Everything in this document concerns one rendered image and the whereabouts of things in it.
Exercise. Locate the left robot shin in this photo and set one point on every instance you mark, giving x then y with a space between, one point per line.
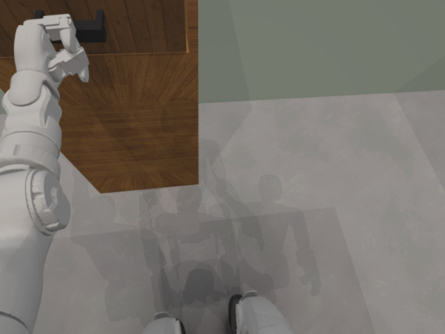
161 315

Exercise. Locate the left robot upper arm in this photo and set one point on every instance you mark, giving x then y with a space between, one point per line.
33 208

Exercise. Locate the cabinet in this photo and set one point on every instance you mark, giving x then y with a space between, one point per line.
134 125

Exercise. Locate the handle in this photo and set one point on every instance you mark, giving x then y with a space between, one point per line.
86 30

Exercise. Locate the robot left hand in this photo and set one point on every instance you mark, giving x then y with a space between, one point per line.
34 51

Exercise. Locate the robot left forearm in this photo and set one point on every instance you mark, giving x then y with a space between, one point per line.
31 138

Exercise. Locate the right robot foot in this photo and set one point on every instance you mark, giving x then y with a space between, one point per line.
232 311

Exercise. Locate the drawer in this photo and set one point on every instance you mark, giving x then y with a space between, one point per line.
132 26

